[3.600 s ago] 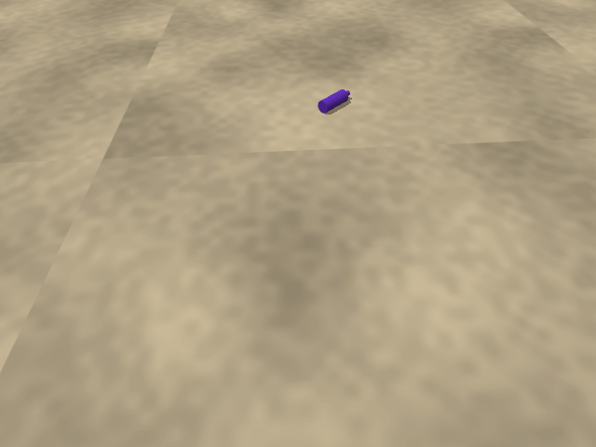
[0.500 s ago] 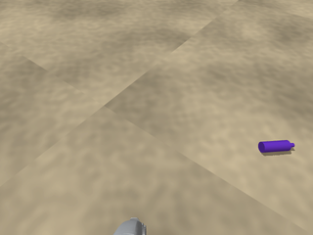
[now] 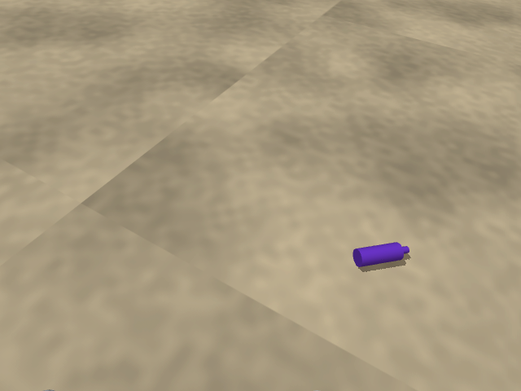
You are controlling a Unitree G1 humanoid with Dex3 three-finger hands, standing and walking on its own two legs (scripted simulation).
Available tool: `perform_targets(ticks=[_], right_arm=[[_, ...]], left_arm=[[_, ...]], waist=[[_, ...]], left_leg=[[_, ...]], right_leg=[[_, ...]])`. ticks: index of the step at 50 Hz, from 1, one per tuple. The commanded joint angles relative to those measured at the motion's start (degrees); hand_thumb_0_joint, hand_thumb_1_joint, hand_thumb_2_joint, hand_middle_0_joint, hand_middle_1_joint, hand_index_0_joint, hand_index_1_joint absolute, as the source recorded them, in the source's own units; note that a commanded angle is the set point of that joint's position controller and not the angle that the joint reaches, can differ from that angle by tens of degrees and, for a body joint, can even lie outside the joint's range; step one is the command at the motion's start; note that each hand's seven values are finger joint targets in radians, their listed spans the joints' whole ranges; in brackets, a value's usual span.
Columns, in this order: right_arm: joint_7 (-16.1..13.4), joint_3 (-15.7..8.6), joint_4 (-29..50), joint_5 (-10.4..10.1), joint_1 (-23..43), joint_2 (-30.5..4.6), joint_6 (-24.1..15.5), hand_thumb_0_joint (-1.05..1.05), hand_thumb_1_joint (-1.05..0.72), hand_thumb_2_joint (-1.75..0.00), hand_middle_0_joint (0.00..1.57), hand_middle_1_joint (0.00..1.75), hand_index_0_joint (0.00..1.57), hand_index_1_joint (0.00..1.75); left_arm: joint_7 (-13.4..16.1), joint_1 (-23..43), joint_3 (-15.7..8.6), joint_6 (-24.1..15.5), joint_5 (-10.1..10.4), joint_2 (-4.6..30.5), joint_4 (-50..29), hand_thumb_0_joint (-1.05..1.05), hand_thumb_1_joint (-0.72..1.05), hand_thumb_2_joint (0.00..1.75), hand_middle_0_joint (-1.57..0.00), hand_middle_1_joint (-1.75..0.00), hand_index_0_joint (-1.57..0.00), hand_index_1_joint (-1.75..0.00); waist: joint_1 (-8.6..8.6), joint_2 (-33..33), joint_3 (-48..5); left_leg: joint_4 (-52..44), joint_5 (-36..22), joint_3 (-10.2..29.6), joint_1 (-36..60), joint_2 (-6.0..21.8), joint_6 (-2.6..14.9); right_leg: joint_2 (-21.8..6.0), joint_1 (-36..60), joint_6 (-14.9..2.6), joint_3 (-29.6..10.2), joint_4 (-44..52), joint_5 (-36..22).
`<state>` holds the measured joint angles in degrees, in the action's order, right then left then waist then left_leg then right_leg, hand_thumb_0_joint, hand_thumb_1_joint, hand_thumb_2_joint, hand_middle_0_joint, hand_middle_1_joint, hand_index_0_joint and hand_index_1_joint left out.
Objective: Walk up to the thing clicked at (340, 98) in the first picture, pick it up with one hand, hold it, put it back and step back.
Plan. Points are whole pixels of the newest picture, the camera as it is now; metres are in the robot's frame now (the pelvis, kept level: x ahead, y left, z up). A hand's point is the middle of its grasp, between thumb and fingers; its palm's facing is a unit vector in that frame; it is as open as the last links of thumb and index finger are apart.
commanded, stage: walk up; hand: left
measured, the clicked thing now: (382, 253) +0.79 -0.60 -0.70
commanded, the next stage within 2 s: none
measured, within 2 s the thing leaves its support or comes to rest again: neither
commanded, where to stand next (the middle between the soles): +0.45 -0.81 m, yaw +9 degrees
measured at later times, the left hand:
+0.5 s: hand out of the picture +0.14 +0.10 -0.15, palm faces -0.02 -0.96 -0.27, open 7.4 cm
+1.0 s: hand (315, 357) +0.21 -0.10 -0.12, palm faces +0.08 -0.92 -0.38, open 7.3 cm
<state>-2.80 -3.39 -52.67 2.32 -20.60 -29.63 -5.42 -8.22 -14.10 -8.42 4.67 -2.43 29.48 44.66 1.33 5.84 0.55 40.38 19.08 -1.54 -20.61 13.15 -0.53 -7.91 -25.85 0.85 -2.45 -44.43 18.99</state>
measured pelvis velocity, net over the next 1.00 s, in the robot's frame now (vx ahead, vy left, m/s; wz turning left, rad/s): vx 0.19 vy -0.38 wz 0.05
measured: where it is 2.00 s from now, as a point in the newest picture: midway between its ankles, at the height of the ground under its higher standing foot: (455, 369)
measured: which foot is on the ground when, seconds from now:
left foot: down 0.00-0.02, up 0.04-0.36, down 0.38-0.82, up 0.84-1.00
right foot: down 0.00-0.38, up 0.40-0.78, down 0.80-1.00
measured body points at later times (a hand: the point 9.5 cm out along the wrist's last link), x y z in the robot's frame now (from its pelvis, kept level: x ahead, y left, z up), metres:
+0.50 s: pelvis +0.10 -0.16 +0.01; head +0.12 -0.12 +0.46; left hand +0.15 +0.15 -0.13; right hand +0.17 -0.50 -0.07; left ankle +0.18 -0.06 -0.70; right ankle +0.09 -0.26 -0.66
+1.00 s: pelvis +0.19 -0.38 +0.01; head +0.19 -0.38 +0.46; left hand +0.21 -0.05 -0.09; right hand +0.26 -0.74 -0.09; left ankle +0.23 -0.27 -0.65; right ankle +0.21 -0.49 -0.70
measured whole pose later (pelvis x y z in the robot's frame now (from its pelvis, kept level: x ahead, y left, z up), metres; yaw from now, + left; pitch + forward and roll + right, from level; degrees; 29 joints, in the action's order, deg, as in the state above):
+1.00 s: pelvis +0.19 -0.38 +0.01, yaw +3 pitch -1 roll +0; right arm -5.2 -3.0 -57.5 0.2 -17.1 -27.7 -3.6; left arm -4.8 -18.0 -5.8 3.5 -2.9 23.7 45.5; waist -3.5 -0.6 1.9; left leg 63.6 26.6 -3.2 -33.4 2.6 2.1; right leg -0.7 -20.0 -1.7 3.2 -41.2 20.1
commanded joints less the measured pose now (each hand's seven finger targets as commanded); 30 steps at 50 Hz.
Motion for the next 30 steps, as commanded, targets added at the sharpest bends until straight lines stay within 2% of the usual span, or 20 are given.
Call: perform_targets(ticks=[1, 2, 3, 4, 5, 7, 9, 11, 14, 16, 17, 18, 19, 20, 21, 22, 23, 25, 28, 30], right_arm=[[-2.2, -1.7, 4.1, -0.5, 6.0, -6.3, 1.0, 0.0, -0.9, -0.9, 0.2, 0.3, 0.2, 0.3], [-2.7, -1.6, 5.0, -1.7, 4.8, -6.5, 1.3, 0.0, -0.9, -0.9, 0.2, 0.3, 0.2, 0.3], [-3.4, -2.9, 4.4, -1.4, 4.6, -9.9, 1.2, 0.0, -0.9, -0.9, 0.2, 0.3, 0.2, 0.3], [-3.4, -3.1, 2.7, -2.4, 4.8, -11.9, 1.0, 0.0, -0.9, -0.9, 0.2, 0.3, 0.2, 0.3], [-3.0, -3.1, 0.9, -2.9, 5.1, -12.3, 0.5, 0.0, -0.9, -0.9, 0.2, 0.3, 0.2, 0.3], [-2.6, -2.8, -1.8, -2.9, -0.2, -11.5, -0.1, 0.0, -0.9, -0.9, 0.2, 0.3, 0.2, 0.3], [-2.0, -2.1, -2.5, -2.6, -2.0, -9.8, -0.5, 0.0, -0.9, -0.9, 0.2, 0.3, 0.2, 0.3], [-1.8, -2.0, -2.1, -2.0, -1.5, -9.1, -0.6, 0.0, -0.9, -0.9, 0.2, 0.3, 0.2, 0.3], [-1.8, -2.0, -1.1, -2.7, -3.4, -8.5, -0.9, 0.0, -0.9, -0.9, 0.2, 0.3, 0.2, 0.3], [-2.0, -2.5, -2.2, -2.8, -8.9, -7.9, -1.1, 0.0, -0.9, -0.9, 0.2, 0.3, 0.2, 0.3], [-2.6, -3.2, -3.2, -2.6, -12.8, -9.0, -1.2, 0.0, -0.9, -0.9, 0.2, 0.3, 0.2, 0.3], [-3.3, -4.2, -3.1, -1.8, -14.9, -11.3, -1.2, 0.0, -0.9, -0.9, 0.2, 0.3, 0.2, 0.3], [-4.0, -5.3, -1.7, -1.1, -15.0, -15.5, -1.0, 0.0, -0.9, -0.9, 0.2, 0.3, 0.2, 0.3], [-4.6, -5.6, 0.8, -1.1, -11.5, -16.6, -0.8, 0.0, -0.9, -0.9, 0.2, 0.3, 0.2, 0.3], [-4.6, -5.8, 2.7, -2.5, -6.9, -17.6, -0.8, 0.0, -0.9, -0.9, 0.2, 0.3, 0.2, 0.3], [-4.5, -5.4, 2.8, -2.7, -4.0, -15.9, -0.7, 0.0, -0.9, -0.9, 0.2, 0.3, 0.2, 0.3], [-4.5, -4.7, 2.9, -2.4, -2.7, -13.6, -1.0, 0.0, -0.9, -0.9, 0.2, 0.3, 0.2, 0.3], [-4.0, -4.0, 2.5, -1.8, -2.2, -12.2, -1.3, 0.0, -0.9, -0.9, 0.2, 0.3, 0.2, 0.3], [-3.2, -4.5, 2.4, -1.5, 0.0, -14.1, -2.0, 0.0, -0.9, -0.9, 0.2, 0.3, 0.2, 0.3], [-2.8, -4.7, 2.6, -1.0, -0.1, -15.0, -2.2, 0.0, -0.9, -0.9, 0.2, 0.3, 0.2, 0.3]], left_arm=[[2.2, -17.3, -5.4, -2.0, -1.7, 14.9, 2.1, 0.0, 0.9, 0.9, -0.2, -0.3, -0.2, -0.3], [3.0, -11.2, -5.0, -2.7, -1.8, 17.6, -1.8, 0.0, 0.9, 0.9, -0.2, -0.3, -0.2, -0.3], [3.5, -3.6, -5.2, -3.1, -0.8, 20.0, -3.7, 0.0, 0.9, 0.9, -0.2, -0.3, -0.2, -0.3], [3.9, -2.0, -4.8, -3.2, 0.0, 18.1, -4.2, 0.0, 0.9, 0.9, -0.2, -0.3, -0.2, -0.3], [4.1, -1.7, -3.9, -3.5, -0.1, 15.5, -3.2, 0.0, 0.9, 0.9, -0.2, -0.3, -0.2, -0.3], [4.2, 0.3, -2.6, -3.8, -0.3, 12.2, -3.1, 0.0, 0.9, 0.9, -0.2, -0.3, -0.2, -0.3], [4.4, -0.1, -1.8, -4.1, -0.2, 9.3, -3.8, 0.0, 0.9, 0.9, -0.2, -0.3, -0.2, -0.3], [4.4, -0.6, -1.1, -4.4, -0.4, 8.1, -4.8, 0.0, 0.9, 0.9, -0.2, -0.3, -0.2, -0.3], [4.5, 1.2, -0.4, -4.0, -0.9, 7.4, -7.2, 0.0, 0.9, 0.9, -0.2, -0.3, -0.2, -0.3], [4.1, 4.5, 0.2, -3.4, -0.8, 7.0, -8.8, 0.0, 0.9, 0.9, -0.2, -0.3, -0.2, -0.3], [4.0, 4.1, 0.8, -3.2, -0.6, 5.7, -9.6, 0.0, 0.9, 0.9, -0.2, -0.3, -0.2, -0.3], [3.9, 1.4, 1.6, -3.2, -0.2, 3.4, -9.7, 0.0, 0.9, 0.9, -0.2, -0.3, -0.2, -0.3], [4.0, -2.5, 2.0, -3.0, -0.3, 1.1, -9.7, 0.0, 0.9, 0.9, -0.2, -0.3, -0.2, -0.3], [4.3, -4.6, 0.7, -1.7, -0.8, 5.0, -8.1, 0.0, 0.9, 0.9, -0.2, -0.3, -0.2, -0.3], [4.4, -7.0, -0.4, -1.0, -1.4, 9.7, -7.3, 0.0, 0.9, 0.9, -0.2, -0.3, -0.2, -0.3], [4.3, -6.1, -0.8, -0.7, -1.5, 10.8, -6.4, 0.0, 0.9, 0.9, -0.2, -0.3, -0.2, -0.3], [4.1, -4.3, -1.1, -0.7, -1.5, 10.6, -6.4, 0.0, 0.9, 0.9, -0.2, -0.3, -0.2, -0.3], [3.7, -3.6, -1.7, -0.7, -1.4, 9.4, -5.7, 0.0, 0.9, 0.9, -0.2, -0.3, -0.2, -0.3], [2.7, -4.6, -1.6, -0.2, -1.2, 7.5, -5.2, 0.0, 0.9, 0.9, -0.2, -0.3, -0.2, -0.3], [2.2, -3.2, -1.4, 0.0, -0.8, 6.6, -5.3, 0.0, 0.9, 0.9, -0.2, -0.3, -0.2, -0.3]], waist=[[-13.13, 15.0, -0.8], [-10.22, 15.0, 2.0], [-7.03, 12.6, 3.9], [-5.83, 10.1, 4.7], [-4.97, 7.8, 5.8], [-3.06, 9.3, 5.8], [-3.27, 8.1, 5.4], [-3.61, 6.9, 5.0], [-2.78, 4.0, 2.0], [0.7, 1.2, 0.4], [2.41, -2.8, -2.1], [3.52, -9.1, -4.2], [2.62, -18.2, -6.8], [0.99, -11.1, -5.9], [0.04, -7.2, -4.1], [-0.5, -5.1, -2.1], [-1.03, -3.9, -0.2], [-1.62, -5.5, 1.6], [-2.45, -11.0, 4.2], [-1.82, -13.2, 4.4]], left_leg=[[25.6, 19.2, -8.9, -28.7, -10.9, 3.78], [32.8, 15.9, -2.1, -32.1, -13.2, 2.8], [33.2, 11.9, 1.4, -30.3, -9.4, 2.93], [30.6, 9.1, 2.9, -28.2, -7.8, 3.67], [28.1, 6.6, 3.8, -26.2, -7.6, 3.78], [22.8, 5.5, 1.4, -21.0, -7.5, 3.45], [16.5, 5.1, -1.2, -18.9, -9.1, 3.09], [12.1, 4.2, -2.3, -16.2, -9.5, 3.53], [3.8, -0.3, -2.1, -6.4, -10.4, 4.28], [-4.2, -10.7, -3.7, 6.9, -11.5, 3.98], [-8.5, -14.8, -2.4, 15.1, -11.6, 3.36], [-11.8, -14.5, 4.5, 22.9, -7.1, 3.34], [-17.4, -4.3, 26.3, 29.5, 5.8, 7.92], [-23.2, 10.4, 40.6, 22.9, 13.8, 12.11], [-25.0, 15.8, 42.0, 20.4, 16.4, 15.74], [-25.3, 16.1, 38.7, 15.8, 15.2, 16.27], [-25.5, 14.3, 31.7, 10.9, 11.0, 13.65], [-23.0, 9.5, 22.1, 4.8, 7.1, 11.94], [-21.2, 7.4, 14.9, 0.8, 5.7, 13.03], [-20.7, 6.3, 10.3, -0.4, 3.3, 12.19]], right_leg=[[-1.2, 20.8, -3.54, -9.7, 21.4, 17.5], [-9.4, 15.2, -7.49, -27.0, 33.2, 24.7], [-12.1, 12.8, -10.58, -32.0, 37.1, 29.2], [-10.6, 11.0, -9.6, -27.6, 35.7, 27.6], [-7.5, 9.8, -9.1, -21.1, 30.9, 18.4], [-4.5, 9.3, -12.48, -12.2, 25.2, 6.2], [-3.3, 11.6, -14.48, -9.4, 23.9, -2.1], [-5.5, 12.1, -15.99, -9.8, 24.9, -5.2], [-6.3, 10.1, -15.37, -8.3, 23.0, -11.6], [-4.0, 3.1, -12.9, -3.5, 18.5, -9.2], [-1.1, 0.8, -10.83, -0.8, 11.1, -12.6], [2.3, -4.9, -7.73, 2.0, 1.3, -9.2], [7.9, -15.1, -3.8, 3.3, -9.8, 7.8], [8.0, -16.0, -1.45, -3.7, -19.1, 10.3], [6.0, -17.1, -0.98, -5.5, -23.4, 10.5], [4.4, -16.1, -0.98, -6.2, -25.7, 8.9], [4.0, -13.3, -1.51, -7.0, -24.3, 6.4], [3.4, -10.4, -0.73, -7.3, -23.2, 3.8], [2.2, -10.8, -0.02, -6.5, -21.9, 0.7], [1.7, -9.9, 0.6, -4.1, -17.1, 0.3]])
